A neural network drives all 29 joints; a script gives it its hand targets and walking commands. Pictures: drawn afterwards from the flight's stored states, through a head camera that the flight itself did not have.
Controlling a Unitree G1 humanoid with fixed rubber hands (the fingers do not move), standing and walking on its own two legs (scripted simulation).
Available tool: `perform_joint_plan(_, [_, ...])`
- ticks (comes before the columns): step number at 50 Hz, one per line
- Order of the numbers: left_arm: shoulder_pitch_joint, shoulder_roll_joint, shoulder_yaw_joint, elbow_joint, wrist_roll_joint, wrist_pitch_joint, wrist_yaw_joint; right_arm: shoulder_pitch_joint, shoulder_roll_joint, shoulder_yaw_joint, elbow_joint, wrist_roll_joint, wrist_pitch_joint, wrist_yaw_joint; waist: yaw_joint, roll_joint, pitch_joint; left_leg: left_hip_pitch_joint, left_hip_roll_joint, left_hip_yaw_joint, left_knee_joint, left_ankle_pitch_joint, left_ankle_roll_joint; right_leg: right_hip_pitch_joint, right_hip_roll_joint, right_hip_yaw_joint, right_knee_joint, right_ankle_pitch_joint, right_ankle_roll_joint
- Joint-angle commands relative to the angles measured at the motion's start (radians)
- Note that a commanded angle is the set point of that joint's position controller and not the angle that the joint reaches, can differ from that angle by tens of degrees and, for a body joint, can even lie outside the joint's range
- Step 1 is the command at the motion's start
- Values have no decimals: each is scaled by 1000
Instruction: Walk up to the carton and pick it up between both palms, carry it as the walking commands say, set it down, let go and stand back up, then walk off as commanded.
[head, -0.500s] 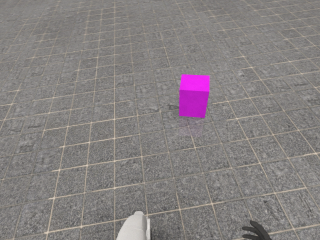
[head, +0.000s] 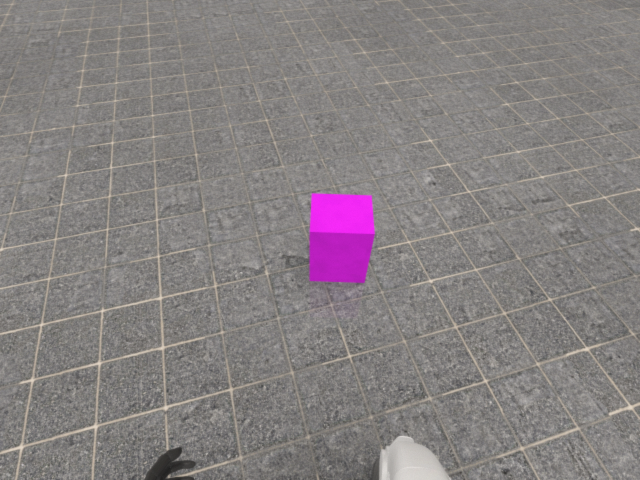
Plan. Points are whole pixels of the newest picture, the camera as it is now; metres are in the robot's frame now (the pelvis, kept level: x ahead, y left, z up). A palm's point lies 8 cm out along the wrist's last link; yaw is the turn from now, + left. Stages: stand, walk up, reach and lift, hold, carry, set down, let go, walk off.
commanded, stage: walk up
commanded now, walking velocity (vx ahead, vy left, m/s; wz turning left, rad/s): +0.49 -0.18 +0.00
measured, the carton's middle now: (339, 240) +0.95 -0.08 -0.63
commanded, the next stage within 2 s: none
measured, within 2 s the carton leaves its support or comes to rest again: neither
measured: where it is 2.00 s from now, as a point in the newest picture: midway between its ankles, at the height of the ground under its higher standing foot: (341, 391)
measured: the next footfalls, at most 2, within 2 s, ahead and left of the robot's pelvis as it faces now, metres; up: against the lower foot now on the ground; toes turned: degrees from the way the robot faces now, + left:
right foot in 0.12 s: +0.20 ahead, -0.16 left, +0.00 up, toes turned -10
left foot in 0.56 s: +0.43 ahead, +0.10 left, +0.00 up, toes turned +12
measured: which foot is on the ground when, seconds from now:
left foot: down 0.00-0.10, up 0.12-0.54, down 0.56-1.00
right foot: up 0.00-0.10, down 0.12-0.58, up 0.60-0.98, down 1.00-1.00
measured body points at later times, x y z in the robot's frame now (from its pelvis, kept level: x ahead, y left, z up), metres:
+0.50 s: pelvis +0.24 -0.04 +0.00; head +0.27 -0.04 +0.45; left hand +0.16 +0.19 -0.15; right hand +0.40 -0.26 -0.14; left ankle +0.37 +0.10 -0.71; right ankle +0.16 -0.16 -0.74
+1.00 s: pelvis +0.40 -0.06 -0.01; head +0.41 -0.07 +0.44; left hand +0.49 +0.18 -0.15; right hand +0.37 -0.31 -0.17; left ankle +0.39 +0.09 -0.74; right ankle +0.45 -0.18 -0.75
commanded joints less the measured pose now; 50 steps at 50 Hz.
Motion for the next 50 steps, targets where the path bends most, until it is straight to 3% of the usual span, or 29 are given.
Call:
perform_joint_plan(1, [-20, 28, -4, -70, -6, -14, -18, -1, -212, -38, -78, -5, -15, -6, 13, 208, 63, -140, 229, -147, -238, -53, 121, 123, 16, -30, -109, -19, -3])
perform_joint_plan(2, [-26, 37, -2, -74, -8, -25, -15, 5, -220, -36, -78, -8, -15, -3, 11, 211, 57, -123, 225, -140, -215, -55, 120, 152, 19, -35, -134, -36, -8])
perform_joint_plan(3, [19, 32, -4, -57, -2, -41, -4, -4, -199, -20, -74, -6, -14, 4, 30, 225, 23, -132, 171, -75, -136, -91, 106, 243, 40, -63, -190, -16, -14])
perform_joint_plan(4, [110, 61, 10, -21, 3, -55, 10, 7, -171, -4, -73, -8, -13, 11, 69, 135, -36, -206, 117, -29, 17, -98, 95, 419, 57, -95, -207, -18, -31])
perform_joint_plan(5, [278, 129, 39, 32, 11, -70, 28, 13, -136, 15, -90, -14, -16, 18, 137, -65, -139, -343, 52, 15, 311, -87, 71, 657, 13, -24, -238, -111, -68])
perform_joint_plan(6, [444, 246, 65, 56, 31, -83, 43, -38, -106, 33, -149, -6, -27, 20, 190, -326, -224, -563, -30, -8, 664, -293, 35, 789, -242, 380, -408, -254, -126])
perform_joint_plan(7, [437, 287, 63, 46, 16, -72, 50, -34, -103, 45, -162, -6, -31, 19, 174, -345, -273, -676, -33, -117, 817, -354, 43, 821, -350, 575, -527, -350, -193])
perform_joint_plan(8, [382, 250, 50, 38, 12, -67, 55, -89, -127, 34, -149, -11, -36, 18, 151, -241, -224, -679, 23, -171, 894, -307, 47, 730, -328, 540, -524, -374, -224])
perform_joint_plan(10, [247, 138, 25, 14, 8, -76, 59, -109, -118, 22, -106, -5, -33, 20, 90, -96, -57, -619, 65, -182, 857, -133, 39, 524, -253, 340, -543, -207, -204])
perform_joint_plan(11, [205, 105, 22, 0, 2, -82, 62, -82, -101, 21, -85, -7, -20, 22, 74, -71, -25, -564, 71, -176, 821, -90, 25, 452, -243, 274, -558, -122, -189])
perform_joint_plan(13, [220, 101, 15, 5, -5, -97, 63, -30, -89, 12, -64, -14, 17, 22, 58, -11, -2, -528, 64, -174, 791, -31, 8, 420, -262, 247, -552, 78, -163])
perform_joint_plan(16, [254, 79, 10, 30, -3, -107, 67, -104, -83, 8, -111, -15, 41, 36, 62, -100, -1, -539, 53, -158, 677, 74, 4, 441, -208, 155, -558, 115, -147])
perform_joint_plan(23, [305, 73, 4, 72, -2, -90, 65, -359, -65, 29, -196, 3, 32, 47, 80, -169, 58, -376, 1, -65, 262, 136, -2, 403, -87, -19, -556, 83, -148])
perform_joint_plan(25, [345, 85, 2, 95, -5, -82, 69, -357, -74, 23, -197, 4, 23, 35, 74, -120, 45, -305, -18, -29, 207, 121, 3, 415, -103, -13, -488, 186, -154])
perform_joint_plan(27, [370, 84, -1, 109, -17, -77, 75, -205, -112, 3, -141, 0, 4, 19, 23, 13, -43, -71, -34, 3, 110, 150, 28, 389, -54, -46, -263, 326, -125])
perform_joint_plan(28, [381, 66, -3, 100, -24, -79, 79, -75, -171, -20, -109, -10, -8, 9, -14, 75, -144, 141, 50, -92, 139, 275, 58, 268, -22, -43, -87, 259, -97])
perform_joint_plan(29, [373, 26, -2, 74, -33, -79, 79, 54, -258, -46, -90, -29, -19, -3, -34, 261, -229, 305, 299, -391, 69, 504, 101, 74, 64, -61, 156, -165, -43])
perform_joint_plan(30, [414, 21, 4, 69, -39, -69, 83, 104, -324, -64, -88, 0, -9, -7, -57, 370, -359, 403, 466, -589, -8, 631, 212, -14, 122, 4, 373, -466, -28])
perform_joint_plan(31, [379, 53, 25, 96, -30, -54, 82, 85, -298, -50, -96, 12, -2, -15, -46, 191, -344, 329, 459, -576, 22, 672, 211, -41, 62, 91, 492, -457, -23])
perform_joint_plan(32, [347, 58, 36, 97, -23, -48, 74, 42, -260, -40, -95, 17, 3, -30, -19, 109, -270, 219, 421, -506, 34, 741, 189, -66, 42, 116, 543, -389, -23])
perform_joint_plan(34, [337, -2, 17, 107, -4, -31, 64, -106, -147, -19, -102, 9, 0, -36, 34, 166, -149, 27, 315, -293, 11, 644, 162, -31, 5, 118, 527, -270, -13])
perform_joint_plan(36, [356, -23, 15, 113, 2, -2, 59, -177, -110, -12, -119, 10, -2, -25, 72, 230, -87, -154, 256, -197, -54, 425, 137, 60, 5, 69, 470, -214, -6])
perform_joint_plan(38, [317, -23, 9, 90, 3, 17, 53, -186, -122, -19, -119, 9, -2, -16, 78, 221, -33, -220, 241, -181, -122, 209, 128, 73, 3, 36, 358, -179, 0])
perform_joint_plan(40, [252, -20, 3, 57, 2, 25, 44, -150, -143, -29, -112, 4, 2, -15, 60, 230, 4, -210, 244, -191, -172, 60, 131, 56, -4, 23, 212, -154, 8])
perform_joint_plan(44, [159, 9, 1, 10, -5, 20, 27, -129, -179, -40, -121, -8, 13, -10, 39, 257, -5, -230, 228, -182, -195, -98, 138, 157, 20, -8, 5, -141, 10])
perform_joint_plan(46, [167, 12, 1, 15, -6, -3, 34, -147, -166, -25, -117, -6, 13, -1, 50, 290, -43, -261, 178, -140, -157, -161, 127, 289, 48, -41, -87, -124, -1])
perform_joint_plan(48, [238, 27, 7, 54, -4, -22, 49, -144, -161, -15, -112, -1, 24, 3, 86, 145, -50, -336, 126, -112, -48, -248, 108, 450, 91, -109, -209, -66, -4])
perform_joint_plan(49, [280, 49, 11, 68, -2, -34, 59, -119, -130, -1, -111, 0, 26, 4, 104, 41, -66, -370, 81, -88, 51, -259, 84, 533, 68, -86, -276, -68, -18])
perform_joint_plan(50, [342, 122, 26, 73, 11, -49, 68, -116, -73, 16, -125, 2, 27, 4, 138, -214, -54, -437, -14, -10, 335, -235, 40, 533, -141, 183, -477, -210, -57])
